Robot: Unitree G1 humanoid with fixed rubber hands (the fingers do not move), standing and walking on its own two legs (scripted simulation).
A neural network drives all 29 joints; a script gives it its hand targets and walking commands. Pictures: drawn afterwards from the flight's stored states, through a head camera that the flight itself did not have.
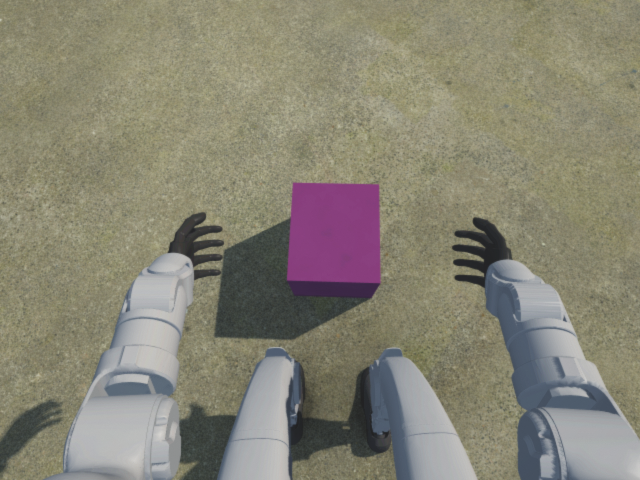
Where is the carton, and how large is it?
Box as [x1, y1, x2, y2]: [287, 183, 380, 297]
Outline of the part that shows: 293,183 287,281 294,295 371,297 380,282 378,184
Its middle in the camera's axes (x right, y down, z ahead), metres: +0.04 +0.02 +1.04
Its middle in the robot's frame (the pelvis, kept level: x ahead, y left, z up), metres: +0.54 -0.01 -0.58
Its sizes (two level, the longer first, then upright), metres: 0.255 0.220 0.213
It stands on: the floor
